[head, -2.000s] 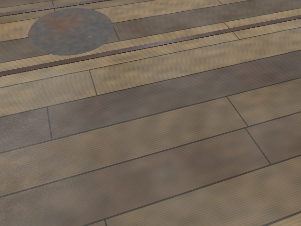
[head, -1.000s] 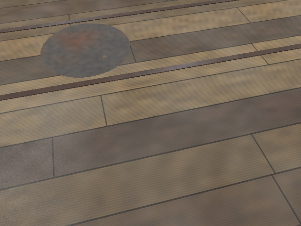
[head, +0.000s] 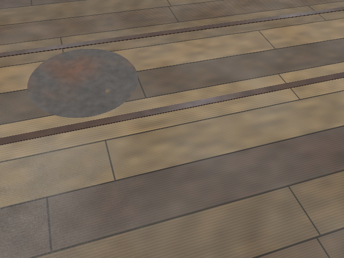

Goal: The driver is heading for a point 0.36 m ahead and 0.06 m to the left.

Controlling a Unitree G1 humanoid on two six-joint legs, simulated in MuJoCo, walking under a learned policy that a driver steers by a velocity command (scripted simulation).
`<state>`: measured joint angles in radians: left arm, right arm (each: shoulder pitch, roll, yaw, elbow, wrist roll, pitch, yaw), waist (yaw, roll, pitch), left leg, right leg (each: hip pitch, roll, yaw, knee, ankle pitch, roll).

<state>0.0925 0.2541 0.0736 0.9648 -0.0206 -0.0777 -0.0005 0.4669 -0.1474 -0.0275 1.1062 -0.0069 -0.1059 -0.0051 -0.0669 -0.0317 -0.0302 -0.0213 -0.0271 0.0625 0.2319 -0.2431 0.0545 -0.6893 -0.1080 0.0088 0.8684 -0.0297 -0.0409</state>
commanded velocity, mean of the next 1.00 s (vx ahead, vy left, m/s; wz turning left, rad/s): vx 0.22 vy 0.00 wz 0.00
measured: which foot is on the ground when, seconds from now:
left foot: down 0.00-0.26, up 0.28-0.64, down 0.66-1.00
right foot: up 0.00-0.22, down 0.24-1.00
